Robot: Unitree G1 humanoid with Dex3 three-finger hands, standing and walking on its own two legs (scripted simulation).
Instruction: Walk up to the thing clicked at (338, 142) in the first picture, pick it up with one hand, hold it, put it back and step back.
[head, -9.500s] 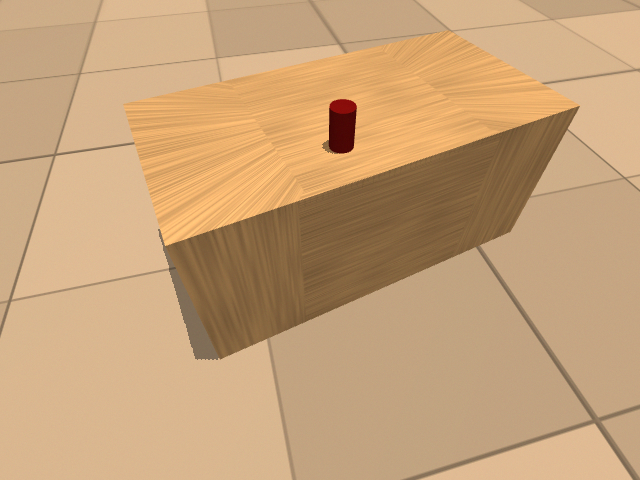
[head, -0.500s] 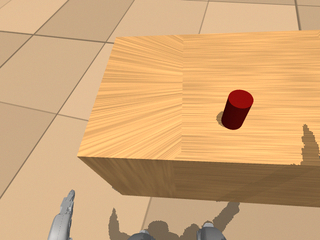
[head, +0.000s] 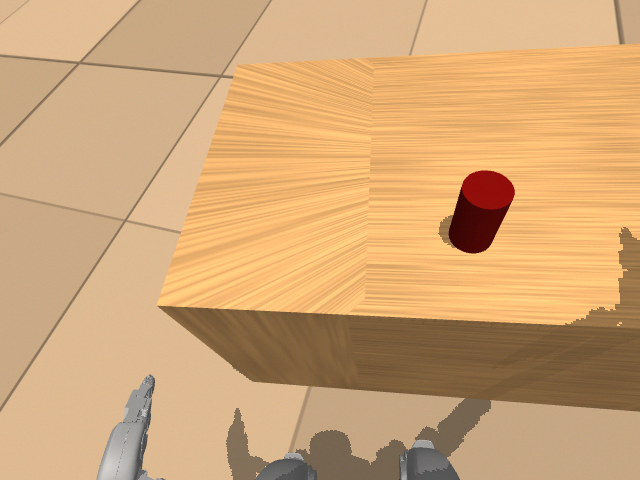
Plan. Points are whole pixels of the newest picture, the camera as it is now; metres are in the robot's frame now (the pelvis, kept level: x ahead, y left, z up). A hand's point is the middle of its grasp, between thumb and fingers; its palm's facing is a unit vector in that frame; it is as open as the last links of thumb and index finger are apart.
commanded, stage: go down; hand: right
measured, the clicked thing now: (478, 214) +0.50 -0.19 -0.06
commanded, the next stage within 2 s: approach in 0.10 s
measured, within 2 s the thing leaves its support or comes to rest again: neither
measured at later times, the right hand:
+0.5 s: hand out of the picture +0.42 -0.35 +0.03, palm faces +0.21 +0.98 +0.01, open 17.7 cm
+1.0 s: hand (509, 223) +0.48 -0.24 -0.07, palm faces +0.15 +0.99 +0.02, open 17.6 cm
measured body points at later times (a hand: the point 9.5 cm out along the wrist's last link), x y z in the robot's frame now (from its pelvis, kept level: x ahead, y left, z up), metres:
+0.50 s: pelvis -0.01 +0.00 -0.02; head +0.11 -0.06 +0.41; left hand +0.16 +0.25 -0.04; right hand +0.41 -0.41 +0.03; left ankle -0.01 +0.14 -0.68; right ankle +0.03 -0.11 -0.68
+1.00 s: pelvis -0.02 -0.01 -0.07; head +0.14 -0.07 +0.35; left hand +0.13 +0.26 -0.05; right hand +0.47 -0.29 -0.06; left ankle -0.01 +0.14 -0.68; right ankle +0.03 -0.11 -0.68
